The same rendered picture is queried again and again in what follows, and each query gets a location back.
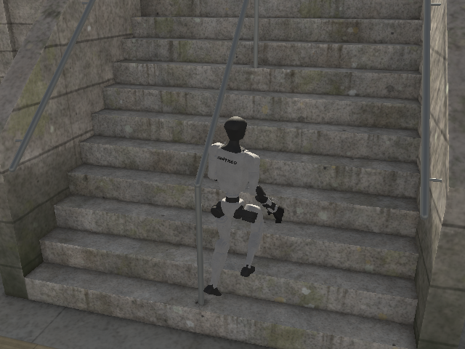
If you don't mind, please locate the robot right upper arm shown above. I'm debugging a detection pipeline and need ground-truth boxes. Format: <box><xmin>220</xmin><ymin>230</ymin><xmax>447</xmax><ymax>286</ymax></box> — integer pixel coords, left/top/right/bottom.
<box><xmin>244</xmin><ymin>152</ymin><xmax>260</xmax><ymax>196</ymax></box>

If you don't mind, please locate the robot right forearm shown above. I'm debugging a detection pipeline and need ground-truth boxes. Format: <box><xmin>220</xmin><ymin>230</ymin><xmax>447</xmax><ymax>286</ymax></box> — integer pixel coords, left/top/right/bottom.
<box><xmin>255</xmin><ymin>185</ymin><xmax>278</xmax><ymax>213</ymax></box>

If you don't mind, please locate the left robot shin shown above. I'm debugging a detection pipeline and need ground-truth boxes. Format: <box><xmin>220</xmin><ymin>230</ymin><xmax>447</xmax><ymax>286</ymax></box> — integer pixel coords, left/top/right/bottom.
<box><xmin>210</xmin><ymin>239</ymin><xmax>227</xmax><ymax>289</ymax></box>

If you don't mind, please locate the robot left thigh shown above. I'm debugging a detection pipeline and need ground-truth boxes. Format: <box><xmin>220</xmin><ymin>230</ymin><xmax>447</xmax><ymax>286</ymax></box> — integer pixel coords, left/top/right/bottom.
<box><xmin>211</xmin><ymin>200</ymin><xmax>231</xmax><ymax>253</ymax></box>

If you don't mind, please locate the robot left upper arm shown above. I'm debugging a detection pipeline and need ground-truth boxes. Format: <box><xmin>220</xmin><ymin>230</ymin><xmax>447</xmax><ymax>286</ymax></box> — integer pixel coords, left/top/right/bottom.
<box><xmin>208</xmin><ymin>143</ymin><xmax>223</xmax><ymax>180</ymax></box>

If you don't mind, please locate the robot right hand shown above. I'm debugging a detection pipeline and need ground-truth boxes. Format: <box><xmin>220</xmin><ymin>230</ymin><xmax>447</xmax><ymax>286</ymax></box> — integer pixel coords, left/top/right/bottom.
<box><xmin>267</xmin><ymin>205</ymin><xmax>284</xmax><ymax>223</ymax></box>

